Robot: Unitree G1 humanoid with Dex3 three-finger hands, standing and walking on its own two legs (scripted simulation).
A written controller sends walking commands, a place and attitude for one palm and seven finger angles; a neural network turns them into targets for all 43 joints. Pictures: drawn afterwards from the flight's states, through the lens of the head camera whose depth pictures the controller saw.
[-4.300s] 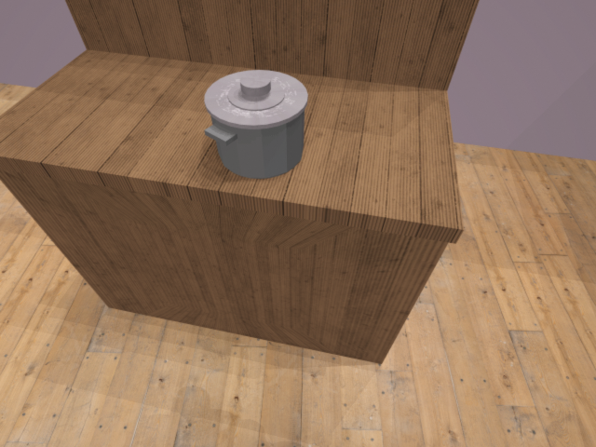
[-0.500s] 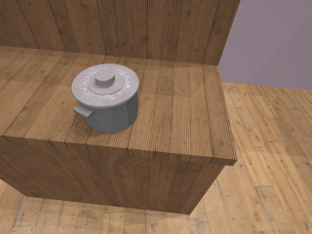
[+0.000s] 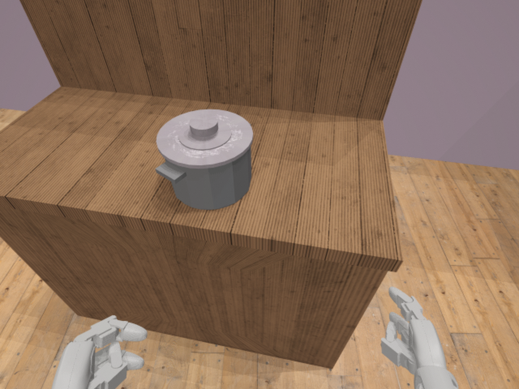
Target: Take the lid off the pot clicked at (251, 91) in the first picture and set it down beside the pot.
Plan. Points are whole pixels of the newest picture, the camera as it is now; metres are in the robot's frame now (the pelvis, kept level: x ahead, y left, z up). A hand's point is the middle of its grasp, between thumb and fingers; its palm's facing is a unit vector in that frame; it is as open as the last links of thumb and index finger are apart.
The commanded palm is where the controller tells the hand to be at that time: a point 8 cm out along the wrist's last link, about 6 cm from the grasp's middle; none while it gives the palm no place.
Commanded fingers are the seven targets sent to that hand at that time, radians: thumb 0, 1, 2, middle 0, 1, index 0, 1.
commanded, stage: lift the closed hand beside the body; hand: left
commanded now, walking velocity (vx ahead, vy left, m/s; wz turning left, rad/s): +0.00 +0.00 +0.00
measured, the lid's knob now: (203, 125) +0.53 +0.17 +0.14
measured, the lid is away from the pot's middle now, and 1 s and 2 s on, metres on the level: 0.00 0.00 0.00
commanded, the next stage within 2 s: raise the hand higher, near the body in 0.14 s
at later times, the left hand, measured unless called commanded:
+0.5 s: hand (95, 342) +0.15 +0.23 +0.06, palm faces +0.25 -0.87 -0.42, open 3.1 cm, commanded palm +0.10 +0.27 +0.09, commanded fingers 0.00 0.90 0.90 -1.30 -1.50 -1.30 -1.50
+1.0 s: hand (79, 293) +0.19 +0.24 +0.12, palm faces +0.33 -0.85 -0.42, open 3.1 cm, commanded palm +0.14 +0.28 +0.15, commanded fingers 0.00 0.90 0.90 -1.30 -1.50 -1.30 -1.50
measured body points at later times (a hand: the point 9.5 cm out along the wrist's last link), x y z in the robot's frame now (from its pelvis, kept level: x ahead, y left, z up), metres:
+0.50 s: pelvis +0.01 +0.01 +0.00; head +0.00 -0.02 +0.45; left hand +0.13 +0.28 +0.09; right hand +0.18 -0.22 -0.09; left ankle +0.01 +0.11 -0.74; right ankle -0.01 -0.09 -0.74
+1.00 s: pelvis +0.02 +0.01 +0.00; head +0.01 -0.01 +0.45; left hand +0.16 +0.29 +0.15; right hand +0.22 -0.19 -0.07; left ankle +0.01 +0.11 -0.74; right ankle -0.01 -0.09 -0.74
